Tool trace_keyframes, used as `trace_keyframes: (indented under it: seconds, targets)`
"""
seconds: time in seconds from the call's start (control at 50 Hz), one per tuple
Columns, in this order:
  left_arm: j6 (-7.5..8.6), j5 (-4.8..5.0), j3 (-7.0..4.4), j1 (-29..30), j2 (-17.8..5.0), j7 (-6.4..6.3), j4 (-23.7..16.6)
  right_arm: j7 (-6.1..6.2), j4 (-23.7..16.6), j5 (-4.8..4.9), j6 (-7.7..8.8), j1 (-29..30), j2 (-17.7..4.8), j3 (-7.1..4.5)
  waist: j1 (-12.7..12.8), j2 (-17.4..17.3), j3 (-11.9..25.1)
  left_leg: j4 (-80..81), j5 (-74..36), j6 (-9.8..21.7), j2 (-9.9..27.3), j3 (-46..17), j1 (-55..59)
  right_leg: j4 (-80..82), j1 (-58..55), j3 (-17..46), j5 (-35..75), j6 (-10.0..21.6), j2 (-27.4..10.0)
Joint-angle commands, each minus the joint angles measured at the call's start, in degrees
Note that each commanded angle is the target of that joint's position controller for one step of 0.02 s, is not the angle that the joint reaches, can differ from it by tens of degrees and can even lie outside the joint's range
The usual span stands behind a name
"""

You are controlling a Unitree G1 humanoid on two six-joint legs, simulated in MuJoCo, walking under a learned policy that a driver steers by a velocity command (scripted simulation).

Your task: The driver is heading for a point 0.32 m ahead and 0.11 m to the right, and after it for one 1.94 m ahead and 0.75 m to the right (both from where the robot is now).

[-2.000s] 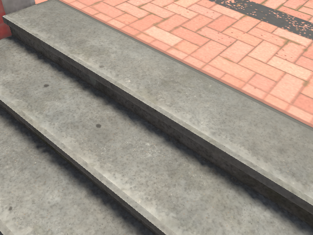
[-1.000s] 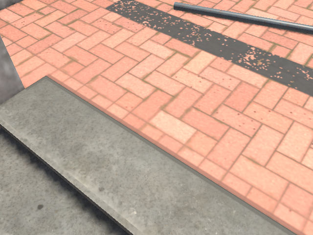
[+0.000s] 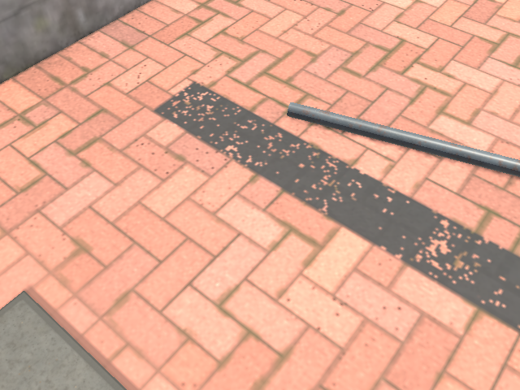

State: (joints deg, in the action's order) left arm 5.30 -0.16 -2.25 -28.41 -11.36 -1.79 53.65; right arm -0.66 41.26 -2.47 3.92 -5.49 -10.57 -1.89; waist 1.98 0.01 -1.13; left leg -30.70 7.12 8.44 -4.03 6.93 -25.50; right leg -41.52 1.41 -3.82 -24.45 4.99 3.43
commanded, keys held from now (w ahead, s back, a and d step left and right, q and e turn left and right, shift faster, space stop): w+e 0.20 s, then e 0.74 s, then no key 0.06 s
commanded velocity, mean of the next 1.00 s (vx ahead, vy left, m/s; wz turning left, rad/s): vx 0.22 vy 0.00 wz -0.46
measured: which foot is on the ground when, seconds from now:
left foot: down 0.00-0.48, up 0.50-1.00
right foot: up 0.00-0.46, down 0.48-1.00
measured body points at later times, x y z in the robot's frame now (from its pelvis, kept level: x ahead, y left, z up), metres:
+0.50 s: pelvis +0.25 -0.03 -0.01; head +0.29 -0.04 +0.44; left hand +0.46 +0.16 -0.11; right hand +0.21 -0.28 -0.14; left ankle +0.11 +0.06 -0.68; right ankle +0.36 -0.10 -0.73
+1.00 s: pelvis +0.31 -0.02 +0.02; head +0.32 -0.04 +0.47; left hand +0.52 +0.19 -0.09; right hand +0.31 -0.32 -0.09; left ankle +0.39 +0.10 -0.68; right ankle +0.36 -0.10 -0.72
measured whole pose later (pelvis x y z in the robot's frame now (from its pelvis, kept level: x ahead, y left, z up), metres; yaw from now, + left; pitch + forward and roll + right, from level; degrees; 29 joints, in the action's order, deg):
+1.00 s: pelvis +0.31 -0.02 +0.02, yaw -29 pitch +2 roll +1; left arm -1.9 -1.5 -5.1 -16.0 -15.6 -0.1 40.7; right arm 2.3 40.1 -0.9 -2.3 -11.6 -15.1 -2.1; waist 2.9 0.3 0.3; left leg -46.2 22.3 -0.2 -1.6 -4.6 -25.1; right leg -22.5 20.6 12.1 -2.4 5.4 10.8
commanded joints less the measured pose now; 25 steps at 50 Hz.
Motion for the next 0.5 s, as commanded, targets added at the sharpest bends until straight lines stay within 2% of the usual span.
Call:
trace_keyframes:
  seconds: [0.02,0.04,0.06,0.08,0.12,0.14,0.18,0.2,0.26,0.28,0.34,0.38,0.42,0.44,0.46,0.48,0.5]
  targets:
    - [0.62,0.18,-1.54,-1.37,-6.42,0.50,-6.85,0.59,0.18,0.75,-0.15,-15.01,-10.07,-3.98,-5.90,-3.20,15.44,13.64,3.03,15.26,26.86,-44.16,37.68,-41.48,35.54,8.89,-0.07,0.69,-0.91]
    - [0.71,0.00,-1.68,5.11,-6.83,0.88,-8.57,0.55,0.21,0.96,0.21,-11.61,-6.87,-2.86,-5.12,0.00,7.33,15.96,4.75,12.81,24.77,-35.07,29.40,-39.27,36.47,9.33,4.52,0.50,-2.86]
    - [0.64,0.18,-1.62,6.55,-6.11,1.12,-9.09,0.40,1.33,1.01,0.94,-11.12,-4.66,-2.23,-3.29,2.50,2.62,18.38,-0.10,9.59,22.39,-28.46,22.46,-35.57,34.75,8.98,6.75,0.38,-4.55]
    - [-0.23,-0.41,-1.52,6.85,-5.47,1.43,-9.13,0.57,2.40,0.96,1.79,-11.38,-3.20,-1.65,-1.94,1.98,1.10,19.34,-3.64,6.41,19.69,-22.92,18.76,-32.70,33.04,9.41,7.95,0.00,-5.95]
    - [-1.98,-1.42,-1.18,4.17,-3.88,2.44,-8.38,0.89,4.02,1.37,2.84,-13.16,-3.11,-1.39,-0.53,-1.44,0.35,21.80,-6.40,3.11,17.11,-16.65,14.97,-30.18,30.49,8.66,9.92,-0.96,-6.56]
    - [-2.50,-1.61,-1.16,4.40,-3.55,2.71,-8.55,0.83,4.63,1.50,3.30,-14.11,-4.28,-1.65,-0.30,-1.91,-0.17,22.21,-8.67,2.26,16.49,-14.27,14.90,-29.55,31.90,8.33,10.71,-1.16,-6.53]
    - [-3.00,-1.60,-1.17,8.37,-3.45,2.98,-10.15,0.68,5.70,1.62,3.77,-16.34,-5.96,-1.90,-0.86,-2.76,-1.99,23.07,-13.84,0.30,15.60,-9.70,15.44,-26.51,36.21,7.79,14.46,-1.75,-7.28]
    - [-3.10,-1.56,-1.16,11.14,-3.60,3.02,-11.16,0.64,6.22,1.51,3.79,-17.42,-6.23,-1.90,-1.37,-2.85,-2.66,23.25,-16.94,-0.62,15.03,-7.79,16.17,-24.46,38.17,7.39,16.67,-1.92,-7.34]
    - [-3.15,-1.08,-0.84,15.98,-2.82,2.90,-13.03,0.81,6.28,1.58,3.57,-17.15,-6.38,-1.45,-1.33,-3.74,-3.37,20.19,-37.15,-3.17,12.75,-0.42,16.70,-13.53,36.90,3.35,22.04,-2.74,-6.11]
    - [-2.99,-0.81,-0.53,17.71,-2.14,2.99,-13.49,1.04,6.30,1.80,3.38,-17.03,-6.42,-1.33,-1.77,-4.24,-3.17,19.43,-39.35,-3.84,11.97,1.42,16.86,-8.84,35.05,1.42,23.78,-2.83,-5.61]
    - [-2.79,-0.93,0.18,23.26,-1.05,3.51,-15.26,2.22,7.39,2.27,2.72,-19.93,-7.14,-1.29,-4.31,-4.77,-2.48,17.16,-40.60,-4.48,12.19,3.72,21.35,2.63,31.56,-3.06,28.15,-2.35,-4.16]
    - [-2.72,-1.58,-0.21,21.35,-2.28,3.53,-15.24,3.28,7.82,2.29,2.07,-20.14,-8.44,-1.66,-3.42,-6.06,-0.74,12.54,-45.76,-4.71,13.60,4.14,25.31,5.66,28.40,-3.90,26.09,-1.05,-2.44]
    - [-2.52,-2.36,-1.21,14.87,-4.54,3.12,-14.02,4.42,7.42,2.16,1.25,-18.33,-9.97,-2.34,-0.36,-7.45,2.12,3.23,-52.70,-5.15,15.38,4.78,26.83,6.51,22.85,-3.90,20.08,1.06,-0.12]
    - [-2.10,-2.68,-1.92,9.42,-6.03,2.95,-12.85,4.58,6.80,2.10,0.80,-17.15,-10.53,-2.59,1.95,-6.82,4.66,-4.91,-49.93,-5.06,15.68,4.70,25.62,9.36,17.36,-2.26,19.61,2.57,0.67]
    - [-1.36,-3.24,-2.75,3.49,-7.50,2.52,-11.17,4.31,5.72,2.40,0.43,-14.98,-11.16,-2.86,5.36,-3.79,7.42,-17.27,-39.24,-5.71,13.51,5.36,22.42,16.62,10.00,-0.18,25.94,4.39,0.52]
    - [-0.95,-3.09,-3.91,1.94,-12.29,1.84,-11.19,3.85,3.65,2.40,0.34,-16.65,-8.81,-2.37,4.34,4.46,12.12,-35.13,-5.28,-6.90,8.36,5.89,10.83,11.82,-1.79,10.31,53.83,7.77,-10.12]
    - [-1.44,-1.73,-4.92,3.77,-16.37,1.35,-12.93,3.55,1.59,2.87,-0.34,-23.60,-4.52,-1.63,-1.22,12.84,18.87,-54.13,32.72,-9.18,-0.52,0.00,-4.73,8.05,-13.78,31.63,93.67,18.87,-25.38]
